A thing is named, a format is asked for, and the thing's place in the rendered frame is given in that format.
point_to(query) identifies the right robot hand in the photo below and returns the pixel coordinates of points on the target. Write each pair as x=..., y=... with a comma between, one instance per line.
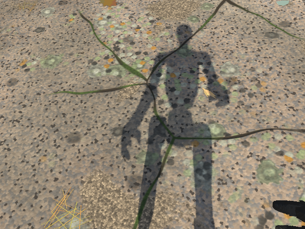
x=291, y=208

